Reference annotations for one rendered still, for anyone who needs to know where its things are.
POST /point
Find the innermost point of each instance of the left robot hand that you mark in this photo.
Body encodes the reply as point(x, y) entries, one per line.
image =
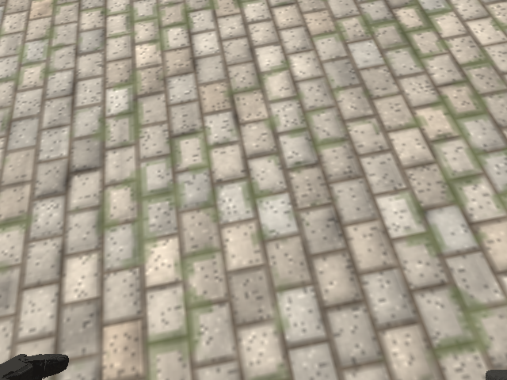
point(35, 367)

